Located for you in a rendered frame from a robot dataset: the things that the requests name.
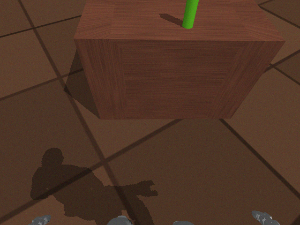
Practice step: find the right robot hand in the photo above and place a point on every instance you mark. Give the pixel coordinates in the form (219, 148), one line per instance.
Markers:
(264, 218)

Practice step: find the left robot hand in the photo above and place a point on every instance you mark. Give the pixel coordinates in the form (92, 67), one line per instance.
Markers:
(43, 220)

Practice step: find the bottle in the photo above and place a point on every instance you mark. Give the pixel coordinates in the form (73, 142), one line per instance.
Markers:
(189, 15)

